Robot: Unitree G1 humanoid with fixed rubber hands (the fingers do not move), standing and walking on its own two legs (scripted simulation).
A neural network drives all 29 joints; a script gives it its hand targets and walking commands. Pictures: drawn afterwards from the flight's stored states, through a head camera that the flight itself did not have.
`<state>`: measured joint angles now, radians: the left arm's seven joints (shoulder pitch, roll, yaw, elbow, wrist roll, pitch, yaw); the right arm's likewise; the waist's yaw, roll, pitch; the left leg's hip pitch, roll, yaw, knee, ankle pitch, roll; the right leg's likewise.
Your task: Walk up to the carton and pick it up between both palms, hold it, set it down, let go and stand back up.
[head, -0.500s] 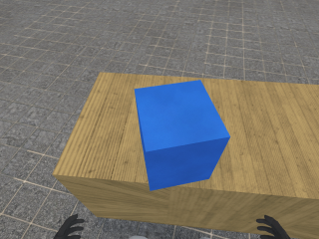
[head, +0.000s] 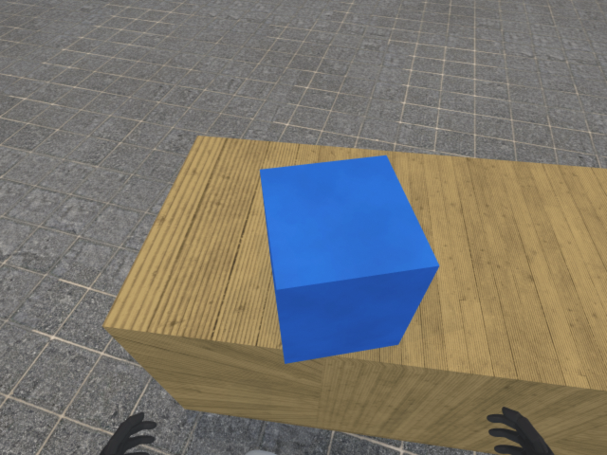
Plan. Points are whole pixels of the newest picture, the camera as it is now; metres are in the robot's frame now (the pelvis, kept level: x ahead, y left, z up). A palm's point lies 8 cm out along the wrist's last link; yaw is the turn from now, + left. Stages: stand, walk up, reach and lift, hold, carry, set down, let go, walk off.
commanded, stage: walk up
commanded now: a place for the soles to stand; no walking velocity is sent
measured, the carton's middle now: (333, 263) +0.40 -0.02 -0.03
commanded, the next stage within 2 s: reach and lift in 1.34 s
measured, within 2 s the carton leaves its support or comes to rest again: neither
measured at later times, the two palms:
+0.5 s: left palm out of the picture +0.09 +0.29 -0.10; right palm out of the picture +0.14 -0.27 -0.08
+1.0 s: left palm out of the picture +0.05 +0.30 -0.09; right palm (505, 452) +0.14 -0.23 -0.08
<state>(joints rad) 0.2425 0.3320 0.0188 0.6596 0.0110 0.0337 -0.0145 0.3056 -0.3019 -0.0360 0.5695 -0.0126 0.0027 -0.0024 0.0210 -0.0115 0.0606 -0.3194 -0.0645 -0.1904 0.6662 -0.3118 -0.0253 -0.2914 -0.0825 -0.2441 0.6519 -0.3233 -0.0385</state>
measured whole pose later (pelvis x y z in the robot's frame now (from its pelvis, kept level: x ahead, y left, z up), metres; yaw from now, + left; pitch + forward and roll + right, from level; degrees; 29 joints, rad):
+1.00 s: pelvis -0.01 +0.01 +0.00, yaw +5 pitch -2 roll +0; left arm 0.29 0.33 0.01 0.66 0.00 0.03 -0.01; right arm 0.24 -0.29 -0.03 0.63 -0.01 0.01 0.01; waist 0.02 0.01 0.06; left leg -0.32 -0.11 -0.19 0.63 -0.25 0.00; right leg -0.28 -0.08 -0.19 0.63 -0.30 -0.02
